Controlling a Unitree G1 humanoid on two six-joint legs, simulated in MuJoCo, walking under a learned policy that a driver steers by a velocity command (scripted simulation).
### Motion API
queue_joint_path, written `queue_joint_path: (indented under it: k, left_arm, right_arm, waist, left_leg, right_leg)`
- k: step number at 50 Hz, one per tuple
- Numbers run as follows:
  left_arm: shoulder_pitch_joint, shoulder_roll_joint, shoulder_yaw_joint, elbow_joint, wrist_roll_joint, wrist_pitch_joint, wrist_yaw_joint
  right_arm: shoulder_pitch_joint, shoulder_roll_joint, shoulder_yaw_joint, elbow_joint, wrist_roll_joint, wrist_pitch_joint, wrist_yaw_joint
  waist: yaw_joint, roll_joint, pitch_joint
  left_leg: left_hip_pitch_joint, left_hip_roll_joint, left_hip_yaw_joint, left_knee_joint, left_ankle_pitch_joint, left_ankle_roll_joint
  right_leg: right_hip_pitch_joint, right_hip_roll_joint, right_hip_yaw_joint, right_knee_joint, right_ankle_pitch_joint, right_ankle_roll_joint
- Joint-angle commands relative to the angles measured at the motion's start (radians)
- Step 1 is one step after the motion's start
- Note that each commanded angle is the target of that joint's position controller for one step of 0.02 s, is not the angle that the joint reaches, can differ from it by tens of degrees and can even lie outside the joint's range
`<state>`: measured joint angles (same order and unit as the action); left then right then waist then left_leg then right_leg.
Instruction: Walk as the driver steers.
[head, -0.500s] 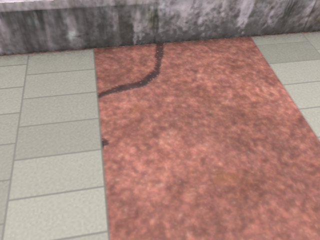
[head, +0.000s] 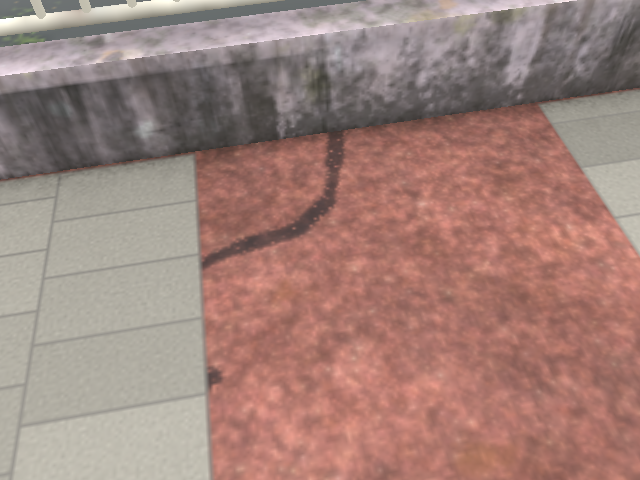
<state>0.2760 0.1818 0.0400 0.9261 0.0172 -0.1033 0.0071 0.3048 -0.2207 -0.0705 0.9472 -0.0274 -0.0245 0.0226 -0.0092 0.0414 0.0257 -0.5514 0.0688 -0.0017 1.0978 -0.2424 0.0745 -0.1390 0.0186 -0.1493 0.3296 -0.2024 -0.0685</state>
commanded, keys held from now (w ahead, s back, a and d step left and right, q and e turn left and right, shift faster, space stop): w+q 0.60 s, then w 0.04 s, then w+e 0.36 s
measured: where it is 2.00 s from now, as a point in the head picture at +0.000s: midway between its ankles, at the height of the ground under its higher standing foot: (259, 357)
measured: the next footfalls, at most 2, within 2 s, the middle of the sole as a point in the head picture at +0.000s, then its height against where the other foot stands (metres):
left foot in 0.30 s outside the picture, level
right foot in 0.88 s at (298, 410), level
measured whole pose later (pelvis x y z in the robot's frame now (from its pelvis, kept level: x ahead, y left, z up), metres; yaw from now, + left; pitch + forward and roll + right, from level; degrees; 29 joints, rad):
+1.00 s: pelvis +0.54 +0.13 -0.02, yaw +19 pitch +0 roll +0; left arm 0.21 0.26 0.05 0.82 0.01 -0.04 -0.02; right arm 0.33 -0.25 -0.04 0.86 -0.04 -0.07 0.00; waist -0.02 0.02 0.06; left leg -0.30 -0.06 -0.01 1.18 -0.34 0.06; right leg -0.34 0.11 -0.04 0.49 -0.16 -0.12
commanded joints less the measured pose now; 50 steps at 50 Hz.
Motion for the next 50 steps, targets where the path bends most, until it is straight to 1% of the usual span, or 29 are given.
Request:
queue_joint_path:
  k: [1, 4, 7, 10, 13, 14, 15, 16, 17, 18, 19, 20, 22, 24, 27, 31, 35, 38, 40, 41, 42, 43, 44, 45, 46, 47, 48, 49, 50]
  left_arm:
    - [0.058, 0.094, 0.02, -0.019, -0.003, -0.026, 0.008]
    - [0.081, 0.084, 0.015, -0.002, 0.001, -0.024, 0.012]
    - [0.113, 0.114, 0.022, 0.014, 0.003, -0.022, 0.019]
    - [0.15, 0.14, 0.028, 0.034, 0.005, -0.011, 0.026]
    - [0.138, 0.188, 0.04, 0.033, 0.011, 0.006, 0.034]
    - [0.135, 0.204, 0.045, 0.031, 0.013, 0.017, 0.034]
    - [0.127, 0.214, 0.047, 0.022, 0.009, 0.027, 0.029]
    - [0.13, 0.181, 0.038, -0.01, 0.008, 0.029, 0.023]
    - [0.13, 0.097, 0.028, -0.09, -0.01, 0.019, 0.002]
    - [0.002, 0.17, 0.036, -0.121, 0.002, 0.005, -0.005]
    - [-0.043, 0.152, 0.03, -0.138, -0.012, -0.008, -0.011]
    - [-0.018, 0.144, 0.028, -0.125, -0.014, -0.014, -0.008]
    - [0.013, 0.129, 0.026, -0.119, 0.021, 0.02, -0.007]
    - [0.016, 0.122, 0.025, -0.126, 0.032, 0.054, -0.013]
    - [-0.087, 0.121, 0.022, -0.17, 0.03, 0.072, -0.018]
    - [-0.234, 0.13, 0.019, -0.222, 0.024, 0.074, -0.024]
    - [-0.32, 0.111, 0.003, -0.245, 0.019, 0.063, -0.037]
    - [-0.385, 0.117, -0.004, -0.272, 0.009, 0.054, -0.044]
    - [-0.346, 0.133, 0.0, -0.269, 0.005, 0.048, -0.045]
    - [-0.286, 0.146, 0.006, -0.251, 0.003, 0.046, -0.041]
    - [-0.199, 0.165, 0.015, -0.223, 0.0, 0.045, -0.033]
    - [-0.061, 0.181, 0.026, -0.178, -0.001, 0.041, -0.023]
    - [0.092, 0.202, 0.036, -0.137, 0.012, 0.034, -0.013]
    - [0.217, 0.294, 0.06, -0.125, 0.032, 0.035, -0.003]
    - [0.168, 0.307, 0.069, -0.115, 0.004, 0.052, -0.015]
    - [0.057, 0.258, 0.061, -0.139, -0.021, 0.058, -0.028]
    - [0.002, 0.209, 0.051, -0.153, -0.02, 0.058, -0.031]
    - [-0.01, 0.182, 0.043, -0.146, -0.01, 0.056, -0.029]
    - [0.002, 0.176, 0.039, -0.133, -0.011, 0.05, -0.025]
  right_arm:
    - [0.016, -0.015, -0.009, -0.045, -0.006, 0.016, 0.01]
    - [-0.101, -0.004, 0.0, -0.093, -0.004, 0.013, 0.021]
    - [-0.201, 0.002, 0.013, -0.138, -0.004, 0.01, 0.032]
    - [-0.247, -0.014, 0.012, -0.171, -0.009, 0.008, 0.037]
    - [-0.179, -0.046, -0.003, -0.167, -0.01, 0.008, 0.026]
    - [-0.095, -0.063, -0.014, -0.146, -0.009, 0.004, 0.021]
    - [0.038, -0.092, -0.03, -0.106, -0.014, -0.006, 0.014]
    - [0.161, -0.188, -0.06, -0.083, -0.026, -0.011, 0.0]
    - [0.102, -0.28, -0.081, -0.107, -0.003, -0.003, -0.005]
    - [0.104, -0.27, -0.076, -0.116, 0.014, 0.011, -0.009]
    - [0.056, -0.227, -0.063, -0.113, 0.014, 0.011, -0.019]
    - [0.02, -0.175, -0.048, -0.111, 0.014, 0.006, -0.021]
    - [-0.034, -0.129, -0.031, -0.122, 0.024, -0.012, -0.026]
    - [-0.012, -0.139, -0.028, -0.12, 0.032, -0.033, -0.024]
    - [0.049, -0.171, -0.034, -0.114, 0.031, -0.04, -0.022]
    - [0.132, -0.17, -0.031, -0.109, 0.031, -0.036, -0.023]
    - [0.191, -0.14, -0.015, -0.092, 0.024, -0.045, -0.03]
    - [0.216, -0.147, -0.008, -0.08, 0.009, -0.051, -0.037]
    - [0.189, -0.163, -0.007, -0.077, 0.001, -0.055, -0.043]
    - [0.167, -0.172, -0.007, -0.078, -0.002, -0.058, -0.047]
    - [0.157, -0.184, -0.009, -0.075, -0.007, -0.059, -0.049]
    - [0.142, -0.193, -0.01, -0.073, -0.012, -0.056, -0.048]
    - [0.127, -0.189, -0.006, -0.082, -0.007, -0.056, -0.047]
    - [0.158, -0.132, 0.009, -0.121, 0.012, -0.062, -0.043]
    - [0.228, -0.128, 0.005, -0.123, 0.019, -0.066, -0.033]
    - [0.153, -0.167, 0.005, -0.134, -0.015, -0.065, -0.033]
    - [0.059, -0.169, 0.007, -0.155, -0.014, -0.071, -0.026]
    - [0.022, -0.153, 0.012, -0.17, -0.01, -0.073, -0.02]
    - [0.008, -0.145, 0.014, -0.186, -0.017, -0.063, -0.018]
  waist:
    - [-0.013, -0.121, 0.035]
    - [-0.001, -0.116, 0.067]
    - [0.021, -0.114, 0.086]
    - [0.025, -0.103, 0.09]
    - [-0.015, -0.135, 0.02]
    - [-0.052, -0.136, -0.03]
    - [-0.114, -0.102, -0.105]
    - [-0.158, 0.004, -0.201]
    - [-0.08, 0.258, -0.262]
    - [-0.115, 0.057, -0.23]
    - [-0.087, 0.001, -0.118]
    - [-0.036, -0.075, -0.044]
    - [0.024, -0.064, -0.028]
    - [0.037, -0.049, -0.035]
    - [0.012, -0.025, -0.005]
    - [-0.042, 0.005, 0.009]
    - [-0.082, 0.023, 0.018]
    - [-0.101, 0.031, 0.041]
    - [-0.063, 0.039, 0.042]
    - [-0.031, 0.047, 0.02]
    - [0.006, 0.052, -0.022]
    - [0.068, 0.036, -0.086]
    - [0.14, 0.008, -0.163]
    - [0.15, -0.147, -0.277]
    - [0.066, -0.324, -0.314]
    - [0.038, -0.15, -0.17]
    - [0.04, -0.066, -0.074]
    - [0.018, -0.02, -0.011]
    - [-0.003, -0.027, 0.009]
  left_leg:
    - [-0.133, 0.034, -0.016, -0.007, 0.104, -0.009]
    - [-0.149, 0.032, 0.013, -0.166, 0.203, -0.015]
    - [-0.095, 0.017, 0.075, -0.332, 0.242, 0.0]
    - [-0.062, -0.008, 0.122, -0.415, 0.164, 0.039]
    - [0.076, -0.101, 0.182, -0.451, 0.017, 0.098]
    - [0.168, -0.139, 0.187, -0.48, -0.019, 0.121]
    - [0.356, -0.168, 0.165, -0.567, 0.009, 0.15]
    - [0.588, 0.007, -0.089, -0.616, -0.108, 0.206]
    - [0.828, 0.263, -0.686, -0.778, -0.113, 0.369]
    - [0.802, 0.264, -0.686, -0.845, -0.062, 0.348]
    - [0.694, 0.252, -0.544, -0.842, 0.021, 0.32]
    - [0.562, 0.208, -0.446, -0.852, 0.166, 0.271]
    - [0.435, 0.117, -0.311, -0.865, 0.307, 0.22]
    - [0.407, 0.077, -0.266, -0.875, 0.391, 0.219]
    - [0.407, 0.048, -0.252, -0.899, 0.394, 0.197]
    - [0.493, 0.035, -0.269, -0.894, 0.406, 0.152]
    - [0.581, 0.038, -0.222, -0.886, 0.515, 0.114]
    - [0.65, 0.073, -0.202, -0.885, 0.584, 0.107]
    - [0.672, 0.098, -0.168, -0.858, 0.71, 0.092]
    - [0.673, 0.101, -0.145, -0.81, 0.853, 0.078]
    - [0.686, 0.099, -0.125, -0.719, 0.997, 0.067]
    - [0.683, 0.08, -0.092, -0.555, 1.064, 0.056]
    - [0.56, 0.055, -0.059, -0.343, 0.921, 0.045]
    - [0.312, -0.041, 0.008, 0.009, 0.501, 0.012]
    - [0.024, -0.206, -0.008, 0.255, -0.235, -0.02]
    - [-0.074, -0.122, -0.089, 0.281, -0.169, -0.007]
    - [-0.087, -0.078, -0.083, 0.241, -0.097, -0.012]
    - [-0.065, -0.045, -0.076, 0.168, -0.069, -0.016]
    - [-0.038, -0.023, -0.077, 0.111, -0.064, -0.03]
  right_leg:
    - [0.046, -0.271, 0.123, -0.18, 0.296, -0.08]
    - [0.051, -0.253, 0.043, -0.182, 0.32, -0.079]
    - [0.076, -0.267, -0.011, -0.181, 0.367, -0.077]
    - [0.168, -0.296, -0.05, -0.125, 0.509, -0.07]
    - [0.242, -0.299, -0.1, 0.081, 0.914, -0.049]
    - [0.243, -0.296, -0.108, 0.23, 0.96, -0.045]
    - [0.166, -0.275, -0.125, 0.449, 0.854, -0.023]
    - [-0.052, -0.238, -0.125, 0.759, 0.495, 0.009]
    - [-0.488, 0.015, -0.025, 1.134, -0.318, 0.068]
    - [-0.604, -0.027, 0.169, 1.15, -0.261, 0.054]
    - [-0.629, -0.075, 0.175, 1.102, -0.165, 0.045]
    - [-0.569, -0.111, 0.175, 0.992, -0.109, 0.045]
    - [-0.453, -0.138, 0.185, 0.882, -0.094, 0.063]
    - [-0.439, -0.134, 0.171, 0.827, -0.09, 0.086]
    - [-0.513, -0.132, 0.152, 0.712, 0.002, 0.115]
    - [-0.597, -0.114, 0.152, 0.539, 0.142, 0.124]
    - [-0.578, -0.093, 0.116, 0.381, 0.234, 0.091]
    - [-0.551, -0.071, 0.086, 0.289, 0.218, 0.043]
    - [-0.467, -0.045, 0.082, 0.233, 0.154, -0.002]
    - [-0.378, -0.015, 0.073, 0.216, 0.112, -0.025]
    - [-0.282, 0.023, 0.064, 0.21, 0.065, -0.046]
    - [-0.147, 0.057, 0.054, 0.167, 0.057, -0.069]
    - [0.07, -0.001, 0.122, 0.14, 0.078, -0.106]
    - [0.313, -0.246, 0.482, 0.136, 0.023, -0.2]
    - [0.425, -0.391, 0.939, -0.019, 0.067, -0.326]
    - [0.309, -0.352, 0.866, -0.053, -0.047, -0.306]
    - [0.183, -0.317, 0.72, -0.07, -0.035, -0.285]
    - [0.077, -0.267, 0.633, -0.098, 0.046, -0.252]
    - [0.016, -0.224, 0.573, -0.106, 0.135, -0.228]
